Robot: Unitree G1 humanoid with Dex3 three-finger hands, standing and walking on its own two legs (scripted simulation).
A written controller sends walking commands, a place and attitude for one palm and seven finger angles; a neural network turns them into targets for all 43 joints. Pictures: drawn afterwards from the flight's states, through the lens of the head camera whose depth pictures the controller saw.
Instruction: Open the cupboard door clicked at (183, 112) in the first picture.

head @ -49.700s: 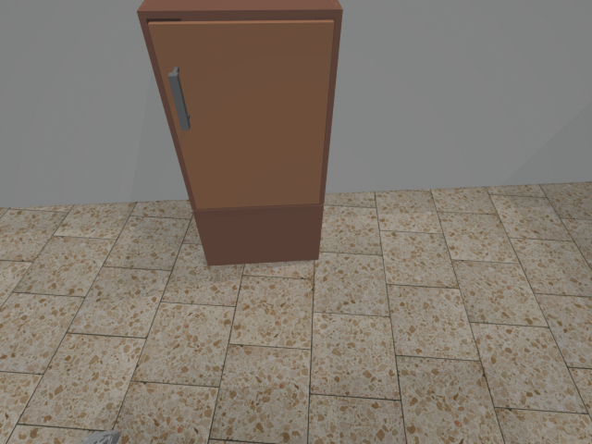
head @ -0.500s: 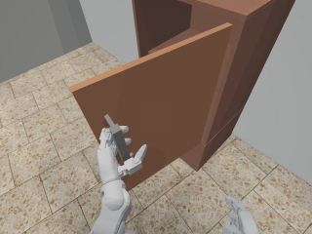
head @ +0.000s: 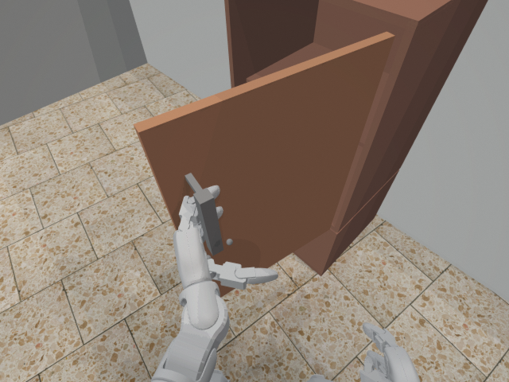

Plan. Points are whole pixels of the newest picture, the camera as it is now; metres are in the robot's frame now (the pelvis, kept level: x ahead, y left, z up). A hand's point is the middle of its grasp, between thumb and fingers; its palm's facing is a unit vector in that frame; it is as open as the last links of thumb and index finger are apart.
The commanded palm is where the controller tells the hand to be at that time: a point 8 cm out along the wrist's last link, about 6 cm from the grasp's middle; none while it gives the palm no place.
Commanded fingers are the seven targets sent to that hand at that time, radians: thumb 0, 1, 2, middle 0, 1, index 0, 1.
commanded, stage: slide the hand sideways off the handle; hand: left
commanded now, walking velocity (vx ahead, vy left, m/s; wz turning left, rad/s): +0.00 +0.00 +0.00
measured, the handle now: (204, 216) +0.35 +0.11 +0.07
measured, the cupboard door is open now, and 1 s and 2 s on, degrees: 78 79 79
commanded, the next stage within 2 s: draw the hand back to the body in 1.28 s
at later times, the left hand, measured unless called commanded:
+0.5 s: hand (225, 269) +0.27 +0.06 +0.06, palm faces -0.12 -0.99 +0.03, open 16.0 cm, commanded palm +0.25 +0.13 +0.06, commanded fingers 0.00 -0.50 0.30 -0.15 -0.30 -0.15 -0.30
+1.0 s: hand (183, 292) +0.24 +0.12 +0.06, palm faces -0.04 -1.00 -0.03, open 16.1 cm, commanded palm +0.21 +0.18 +0.06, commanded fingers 0.00 -0.50 0.30 -0.15 -0.30 -0.15 -0.30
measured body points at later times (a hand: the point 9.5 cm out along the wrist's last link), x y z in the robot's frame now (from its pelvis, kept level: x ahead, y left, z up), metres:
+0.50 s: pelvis +0.00 +0.01 +0.00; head +0.04 +0.01 +0.45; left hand +0.27 +0.12 +0.06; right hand +0.17 -0.21 -0.08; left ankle +0.01 +0.13 -0.68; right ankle +0.02 -0.13 -0.68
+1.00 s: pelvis +0.02 +0.00 -0.01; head +0.07 -0.01 +0.44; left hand +0.23 +0.17 +0.06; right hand +0.21 -0.23 -0.09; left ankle +0.01 +0.13 -0.68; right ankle +0.02 -0.13 -0.68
